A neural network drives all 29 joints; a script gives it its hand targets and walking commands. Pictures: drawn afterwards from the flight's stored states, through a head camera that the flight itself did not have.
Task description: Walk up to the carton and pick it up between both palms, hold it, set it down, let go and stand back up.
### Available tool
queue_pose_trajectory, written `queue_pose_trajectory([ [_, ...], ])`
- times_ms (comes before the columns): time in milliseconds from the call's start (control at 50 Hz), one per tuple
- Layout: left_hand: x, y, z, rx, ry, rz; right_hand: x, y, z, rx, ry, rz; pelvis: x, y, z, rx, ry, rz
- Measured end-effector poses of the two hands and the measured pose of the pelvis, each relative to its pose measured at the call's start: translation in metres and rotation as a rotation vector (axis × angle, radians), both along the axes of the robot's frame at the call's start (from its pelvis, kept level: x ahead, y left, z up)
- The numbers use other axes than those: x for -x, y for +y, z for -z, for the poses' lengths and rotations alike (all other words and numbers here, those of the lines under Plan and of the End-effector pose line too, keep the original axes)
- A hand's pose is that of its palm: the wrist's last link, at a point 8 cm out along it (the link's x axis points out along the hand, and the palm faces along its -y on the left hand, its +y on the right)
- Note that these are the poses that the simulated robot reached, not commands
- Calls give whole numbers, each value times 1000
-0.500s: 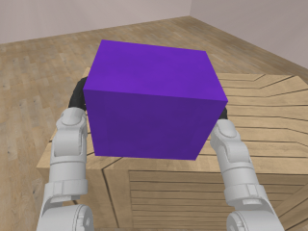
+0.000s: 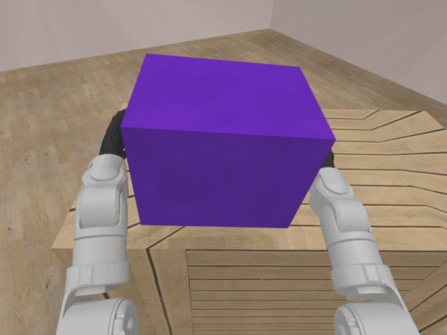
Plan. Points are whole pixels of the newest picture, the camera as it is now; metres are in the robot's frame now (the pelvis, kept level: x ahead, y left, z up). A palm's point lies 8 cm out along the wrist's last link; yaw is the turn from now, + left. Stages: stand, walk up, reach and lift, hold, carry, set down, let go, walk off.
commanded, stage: hold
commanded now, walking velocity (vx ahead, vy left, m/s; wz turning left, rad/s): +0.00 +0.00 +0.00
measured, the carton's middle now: (220, 145) +0.38 +0.00 +0.19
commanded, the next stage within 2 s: none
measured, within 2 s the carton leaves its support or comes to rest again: neither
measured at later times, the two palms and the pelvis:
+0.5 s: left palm (107, 154) +0.36 +0.18 +0.19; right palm (315, 165) +0.35 -0.17 +0.16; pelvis -0.01 +0.00 +0.00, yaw +0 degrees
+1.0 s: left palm (107, 158) +0.35 +0.18 +0.18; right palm (315, 164) +0.35 -0.17 +0.16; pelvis +0.00 +0.00 +0.00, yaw +0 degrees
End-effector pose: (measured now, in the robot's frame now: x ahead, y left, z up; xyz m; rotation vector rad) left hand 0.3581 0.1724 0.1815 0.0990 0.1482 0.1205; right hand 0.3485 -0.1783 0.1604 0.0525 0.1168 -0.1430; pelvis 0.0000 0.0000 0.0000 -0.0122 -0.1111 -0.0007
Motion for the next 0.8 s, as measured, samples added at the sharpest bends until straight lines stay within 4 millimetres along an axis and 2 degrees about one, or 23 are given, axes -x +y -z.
queue_pose_trajectory([
  [140,7,7,5,8,29,-14,2,7,3,10,27,-17,3,-3,0,-1,-9,-4],
  [240,11,11,0,2,8,-18,4,10,-1,-7,5,-20,5,-2,0,0,-6,-10],
  [400,8,9,-9,3,6,-15,2,9,-7,-11,3,-14,8,0,0,-4,-1,-7],
  [580,0,7,0,2,39,-7,-3,7,1,-4,34,-9,6,1,0,-4,7,3],
  [800,1,6,-2,9,12,-8,-3,5,-8,0,4,-9,-3,1,0,0,0,1],
])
